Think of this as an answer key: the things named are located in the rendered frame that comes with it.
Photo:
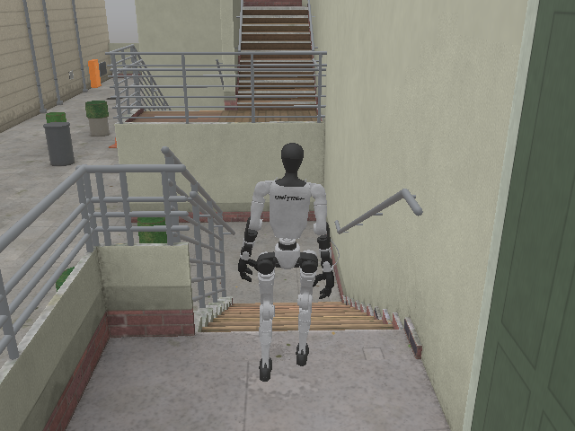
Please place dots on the robot left upper arm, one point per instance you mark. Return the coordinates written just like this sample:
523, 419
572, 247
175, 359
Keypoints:
262, 188

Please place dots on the robot right upper arm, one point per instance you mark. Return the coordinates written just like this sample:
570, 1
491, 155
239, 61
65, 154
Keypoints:
320, 208

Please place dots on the robot left hand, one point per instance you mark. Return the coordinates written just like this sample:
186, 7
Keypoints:
242, 268

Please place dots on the robot right forearm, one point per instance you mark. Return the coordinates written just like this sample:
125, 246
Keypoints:
325, 250

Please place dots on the robot right hand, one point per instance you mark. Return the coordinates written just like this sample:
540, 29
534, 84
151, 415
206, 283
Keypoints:
329, 283

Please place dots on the robot left foot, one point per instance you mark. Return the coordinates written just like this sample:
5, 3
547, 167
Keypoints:
265, 372

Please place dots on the robot left forearm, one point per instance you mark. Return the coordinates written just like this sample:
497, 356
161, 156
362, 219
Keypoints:
248, 241

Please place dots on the right robot shin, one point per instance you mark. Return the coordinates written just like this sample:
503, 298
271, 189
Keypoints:
304, 322

